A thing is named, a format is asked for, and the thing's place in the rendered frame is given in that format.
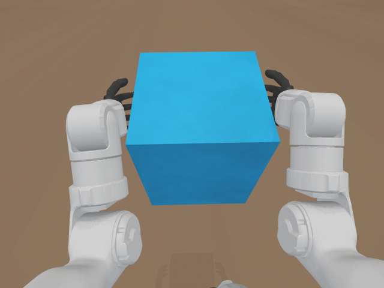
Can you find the robot right hand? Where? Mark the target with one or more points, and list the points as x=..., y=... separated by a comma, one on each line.
x=282, y=81

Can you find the left robot forearm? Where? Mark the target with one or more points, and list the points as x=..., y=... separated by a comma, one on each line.
x=94, y=145

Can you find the carton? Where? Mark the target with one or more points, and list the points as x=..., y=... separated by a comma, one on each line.
x=201, y=129

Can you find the left robot upper arm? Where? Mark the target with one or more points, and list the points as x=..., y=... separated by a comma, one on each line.
x=102, y=245

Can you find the robot left hand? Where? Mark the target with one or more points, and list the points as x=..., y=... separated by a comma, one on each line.
x=114, y=88

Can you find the right robot upper arm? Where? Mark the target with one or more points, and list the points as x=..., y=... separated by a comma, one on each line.
x=322, y=236

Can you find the right robot forearm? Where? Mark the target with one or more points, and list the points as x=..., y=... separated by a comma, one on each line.
x=316, y=124

